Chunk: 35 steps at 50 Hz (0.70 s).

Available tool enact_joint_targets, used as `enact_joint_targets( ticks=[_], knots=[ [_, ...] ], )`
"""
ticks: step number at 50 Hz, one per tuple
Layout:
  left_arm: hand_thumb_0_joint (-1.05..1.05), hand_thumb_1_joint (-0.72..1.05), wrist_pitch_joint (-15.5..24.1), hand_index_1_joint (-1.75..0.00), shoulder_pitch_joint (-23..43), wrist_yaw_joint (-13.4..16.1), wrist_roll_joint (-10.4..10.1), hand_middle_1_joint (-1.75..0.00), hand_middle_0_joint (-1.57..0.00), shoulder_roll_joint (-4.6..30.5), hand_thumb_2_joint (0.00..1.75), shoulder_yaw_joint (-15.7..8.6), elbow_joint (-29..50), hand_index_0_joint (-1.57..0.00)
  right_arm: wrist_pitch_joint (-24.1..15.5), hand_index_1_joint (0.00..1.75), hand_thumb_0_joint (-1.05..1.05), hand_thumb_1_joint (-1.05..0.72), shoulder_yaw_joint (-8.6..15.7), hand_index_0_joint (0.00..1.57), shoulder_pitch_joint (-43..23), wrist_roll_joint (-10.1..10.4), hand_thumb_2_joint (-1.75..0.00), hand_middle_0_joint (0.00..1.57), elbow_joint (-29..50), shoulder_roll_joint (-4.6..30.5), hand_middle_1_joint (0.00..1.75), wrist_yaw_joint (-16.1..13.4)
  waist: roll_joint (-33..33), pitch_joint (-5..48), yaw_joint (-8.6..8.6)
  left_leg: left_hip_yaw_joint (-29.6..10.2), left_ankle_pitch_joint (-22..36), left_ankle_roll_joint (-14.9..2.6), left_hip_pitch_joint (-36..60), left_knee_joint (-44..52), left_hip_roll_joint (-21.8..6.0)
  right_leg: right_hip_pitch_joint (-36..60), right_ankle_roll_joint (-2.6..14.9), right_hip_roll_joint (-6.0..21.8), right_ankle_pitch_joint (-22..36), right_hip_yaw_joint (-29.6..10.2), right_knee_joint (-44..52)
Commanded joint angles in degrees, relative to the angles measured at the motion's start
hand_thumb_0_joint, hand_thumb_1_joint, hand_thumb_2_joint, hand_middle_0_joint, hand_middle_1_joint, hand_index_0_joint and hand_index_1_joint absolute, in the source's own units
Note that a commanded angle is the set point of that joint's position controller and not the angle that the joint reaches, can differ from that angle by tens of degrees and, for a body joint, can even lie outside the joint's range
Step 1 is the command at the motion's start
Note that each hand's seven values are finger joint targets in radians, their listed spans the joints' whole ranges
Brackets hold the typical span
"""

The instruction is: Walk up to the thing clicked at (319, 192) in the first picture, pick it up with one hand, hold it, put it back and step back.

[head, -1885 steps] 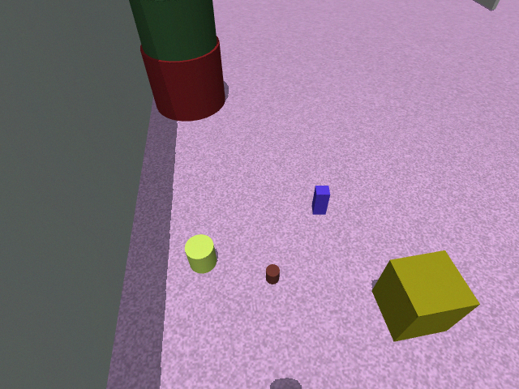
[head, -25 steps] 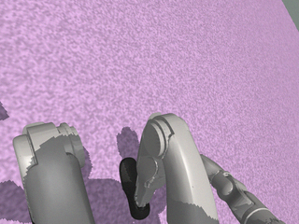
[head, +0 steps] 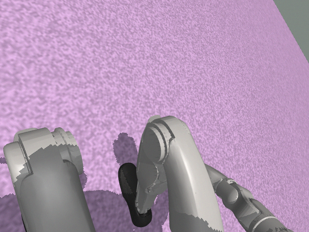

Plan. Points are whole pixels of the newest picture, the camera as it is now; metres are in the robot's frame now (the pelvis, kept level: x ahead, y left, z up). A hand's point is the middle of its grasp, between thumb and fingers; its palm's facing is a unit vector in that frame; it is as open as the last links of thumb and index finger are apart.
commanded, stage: close in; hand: left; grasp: from the side
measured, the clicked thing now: out of the picture +0.39 +0.32 -0.20
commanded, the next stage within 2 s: rest palm in 0.02 s
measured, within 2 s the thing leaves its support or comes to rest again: leaves its support in 2.00 s
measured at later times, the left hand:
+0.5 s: hand out of the picture +0.37 +0.31 -0.17, palm faces +0.48 -0.88 +0.01, open 14.0 cm
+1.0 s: hand out of the picture +0.38 +0.32 -0.17, palm faces +0.51 -0.86 +0.01, open 10.7 cm
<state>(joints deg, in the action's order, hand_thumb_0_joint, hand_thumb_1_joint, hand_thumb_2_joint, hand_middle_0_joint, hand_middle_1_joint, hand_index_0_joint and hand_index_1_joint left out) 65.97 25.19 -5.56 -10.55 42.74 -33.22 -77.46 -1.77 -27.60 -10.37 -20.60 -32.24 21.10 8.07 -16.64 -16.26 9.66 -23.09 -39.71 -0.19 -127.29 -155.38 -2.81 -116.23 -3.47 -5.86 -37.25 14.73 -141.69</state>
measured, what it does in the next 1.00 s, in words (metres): stands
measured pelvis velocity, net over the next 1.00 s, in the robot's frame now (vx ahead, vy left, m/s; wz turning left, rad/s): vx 0.00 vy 0.00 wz -0.02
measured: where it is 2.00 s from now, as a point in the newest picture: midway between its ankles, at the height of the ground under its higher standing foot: (99, 223)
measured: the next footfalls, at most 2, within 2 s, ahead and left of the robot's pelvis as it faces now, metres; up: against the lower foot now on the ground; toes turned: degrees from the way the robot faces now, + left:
none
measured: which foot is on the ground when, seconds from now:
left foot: down 0.00-1.00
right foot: down 0.00-1.00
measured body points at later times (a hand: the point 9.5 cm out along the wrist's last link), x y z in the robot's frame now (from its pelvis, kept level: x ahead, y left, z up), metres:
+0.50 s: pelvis +0.00 +0.00 +0.00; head +0.19 +0.21 +0.34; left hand +0.34 +0.36 -0.17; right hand +0.20 -0.22 -0.02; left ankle +0.09 +0.12 -0.23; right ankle +0.14 -0.12 -0.23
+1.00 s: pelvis +0.00 +0.00 +0.00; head +0.20 +0.21 +0.34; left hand +0.35 +0.37 -0.17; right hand +0.19 -0.23 -0.02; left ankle +0.09 +0.12 -0.23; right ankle +0.14 -0.12 -0.23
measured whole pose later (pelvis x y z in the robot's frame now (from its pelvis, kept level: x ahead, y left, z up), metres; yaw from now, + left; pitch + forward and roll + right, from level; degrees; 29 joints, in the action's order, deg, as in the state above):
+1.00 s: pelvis +0.00 +0.00 +0.00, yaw -1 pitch +8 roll -18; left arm 66.4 30.1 1.8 -8.2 47.0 -31.7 -82.2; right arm -0.4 -30.5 -11.3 -22.0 -31.8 21.1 8.2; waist -17.6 -18.1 11.2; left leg -24.7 -40.0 0.0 -126.4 -154.8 -3.4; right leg -115.7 -4.1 -6.7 -36.1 15.8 -139.9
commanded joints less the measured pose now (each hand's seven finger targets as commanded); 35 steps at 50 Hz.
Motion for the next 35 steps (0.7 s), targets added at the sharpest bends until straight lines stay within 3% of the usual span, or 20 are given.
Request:
enact_joint_targets(
  ticks=[1,5,7,13,16,21,26,30,34,35],
  knots=[
    [0.00,-0.53,4.9,-0.09,8.0,1.9,0.3,-0.11,-0.05,8.9,0.12,0.3,8.2,-0.07,0.4,0.30,0.00,-0.89,7.4,0.20,-0.5,0.0,-0.90,0.20,1.6,20.1,0.30,-0.8,32.2,29.7,5.24,6.4,4.7,2.29,22.2,20.7,-2.8,10.5,3.85,-1.6,9.9,6.6,9.3],
    [0.00,-0.53,5.1,-0.10,8.3,3.4,0.8,-0.11,-0.05,8.3,0.14,1.0,7.1,-0.06,0.6,0.30,0.00,-0.89,7.3,0.20,-0.6,0.0,-0.90,0.20,1.5,20.1,0.30,-0.5,30.9,28.4,5.93,6.0,3.5,2.18,21.0,20.7,-2.8,10.0,3.75,-1.7,9.1,7.0,9.7],
    [0.00,-0.42,5.3,-0.09,8.1,3.8,1.1,-0.09,-0.07,8.2,0.17,1.5,7.2,-0.07,0.6,0.30,0.00,-0.88,7.2,0.20,-0.9,-0.2,-0.90,0.20,1.6,20.0,0.30,-0.4,30.8,28.5,5.70,6.0,2.9,2.13,20.8,20.6,-2.8,10.0,3.82,-1.8,8.6,7.1,9.8],
    [0.00,-0.34,5.4,-0.11,8.8,5.6,2.0,-0.10,-0.09,8.8,0.21,1.9,5.4,-0.08,0.8,0.30,0.00,-0.87,6.5,0.20,-1.5,-0.4,-0.90,0.20,1.7,19.9,0.30,-0.4,30.1,26.9,5.89,5.5,2.8,2.12,20.6,21.1,-3.1,9.5,3.90,-2.0,8.4,7.4,10.0],
    [0.00,-0.11,5.9,-0.27,9.9,6.2,2.2,-0.27,-0.28,10.2,0.33,1.1,5.3,-0.28,1.0,0.30,0.00,-0.86,6.0,0.20,-1.1,-0.7,-0.89,0.20,1.6,20.1,0.30,-0.4,30.4,27.7,6.45,5.5,3.6,2.09,21.0,20.5,-3.0,11.0,3.72,-2.1,9.2,7.6,10.2],
    [0.00,0.04,5.7,-0.36,10.9,6.1,2.5,-0.36,-0.37,11.0,0.43,1.3,4.9,-0.37,1.1,0.30,0.00,-0.86,5.7,0.20,-1.7,-0.8,-0.89,0.20,1.5,20.1,0.30,-0.6,30.4,27.0,6.79,5.5,3.6,2.01,21.0,20.4,-3.4,10.9,3.70,-2.3,9.3,7.5,10.5],
    [0.00,0.14,5.2,-0.44,10.5,6.1,2.4,-0.44,-0.46,12.6,0.51,0.3,4.1,-0.46,1.4,0.30,0.00,-0.85,5.5,0.20,-1.5,-0.6,-0.89,0.20,2.2,20.5,0.30,-0.6,31.0,26.6,6.16,4.9,2.1,2.10,21.0,21.5,-3.5,10.4,3.80,-2.2,8.0,7.8,10.4],
    [0.00,0.28,4.9,-0.51,10.7,6.0,2.0,-0.51,-0.53,11.6,0.58,0.6,4.6,-0.53,1.4,0.30,0.00,-0.85,5.2,0.20,-1.3,-0.7,-0.89,0.20,2.0,20.4,0.30,-0.7,30.8,27.5,6.70,5.0,3.0,2.01,21.4,20.8,-3.5,11.4,3.66,-2.4,9.2,7.7,10.8],
    [0.00,0.28,4.5,-0.63,11.8,6.3,2.3,-0.63,-0.63,13.0,0.69,0.3,3.8,-0.63,1.7,0.30,0.00,-0.85,5.2,0.20,-1.3,-0.5,-0.89,0.20,1.9,20.9,0.30,-0.9,30.9,25.8,7.18,4.2,2.2,2.08,21.1,21.5,-3.9,10.3,3.66,-2.2,8.6,8.0,10.5],
    [0.00,0.30,4.6,-0.66,12.1,6.3,2.1,-0.66,-0.66,12.0,0.72,0.9,3.8,-0.66,1.7,0.30,0.00,-0.85,5.0,0.20,-0.9,-0.7,-0.89,0.20,1.9,20.5,0.30,-0.8,30.4,26.9,7.75,4.5,3.1,1.96,21.0,20.8,-3.7,11.5,3.65,-2.4,9.5,7.8,10.8]
  ],
)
